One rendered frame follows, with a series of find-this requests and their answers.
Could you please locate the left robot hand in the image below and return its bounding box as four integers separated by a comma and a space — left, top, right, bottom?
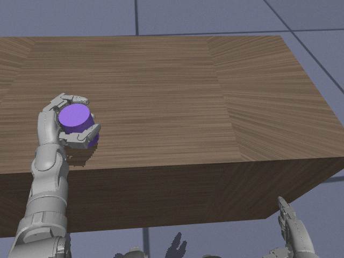
37, 93, 101, 149

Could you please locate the right robot hand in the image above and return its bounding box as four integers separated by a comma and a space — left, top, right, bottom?
262, 196, 315, 258

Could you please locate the can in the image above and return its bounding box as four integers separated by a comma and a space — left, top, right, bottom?
59, 104, 99, 148

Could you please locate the left robot arm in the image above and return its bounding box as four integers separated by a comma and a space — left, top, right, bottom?
7, 144, 71, 258

